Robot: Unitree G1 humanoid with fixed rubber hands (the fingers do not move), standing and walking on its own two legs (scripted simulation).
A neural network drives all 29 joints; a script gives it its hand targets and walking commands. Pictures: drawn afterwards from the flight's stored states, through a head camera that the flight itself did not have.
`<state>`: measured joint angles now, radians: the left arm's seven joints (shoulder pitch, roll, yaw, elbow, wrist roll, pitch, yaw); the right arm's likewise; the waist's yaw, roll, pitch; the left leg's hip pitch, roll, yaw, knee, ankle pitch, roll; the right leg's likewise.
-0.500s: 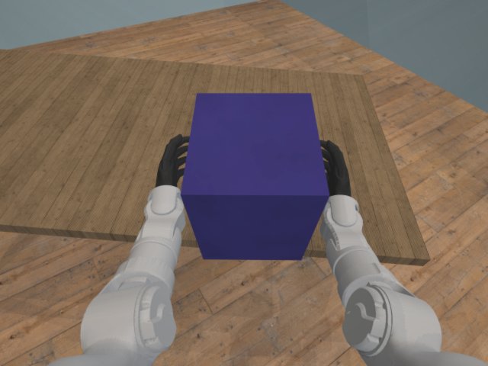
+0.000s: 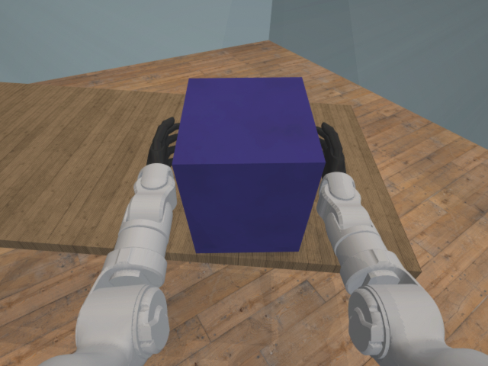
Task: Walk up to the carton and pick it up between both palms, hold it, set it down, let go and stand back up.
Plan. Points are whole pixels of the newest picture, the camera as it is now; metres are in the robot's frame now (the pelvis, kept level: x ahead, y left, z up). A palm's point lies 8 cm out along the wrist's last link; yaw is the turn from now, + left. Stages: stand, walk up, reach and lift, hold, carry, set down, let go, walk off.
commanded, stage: reach and lift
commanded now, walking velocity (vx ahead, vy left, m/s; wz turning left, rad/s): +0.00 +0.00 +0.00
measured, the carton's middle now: (246, 169) +0.44 -0.01 +0.12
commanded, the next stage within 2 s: hold in 1.88 s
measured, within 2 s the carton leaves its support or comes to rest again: neither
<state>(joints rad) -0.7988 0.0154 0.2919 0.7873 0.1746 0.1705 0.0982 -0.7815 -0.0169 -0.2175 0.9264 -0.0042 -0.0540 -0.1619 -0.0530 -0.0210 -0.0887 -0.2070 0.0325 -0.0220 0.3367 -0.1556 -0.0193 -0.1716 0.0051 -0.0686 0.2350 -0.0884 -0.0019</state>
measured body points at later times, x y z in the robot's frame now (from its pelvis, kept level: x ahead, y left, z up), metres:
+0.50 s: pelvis -0.02 +0.02 +0.00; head -0.07 +0.04 +0.44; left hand +0.39 +0.15 +0.20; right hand +0.38 -0.15 +0.18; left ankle +0.01 +0.13 -0.75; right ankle +0.02 -0.12 -0.75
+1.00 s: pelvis +0.00 +0.00 +0.00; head -0.05 +0.02 +0.44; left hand +0.40 +0.15 +0.21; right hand +0.39 -0.15 +0.20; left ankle +0.01 +0.13 -0.75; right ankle +0.02 -0.12 -0.75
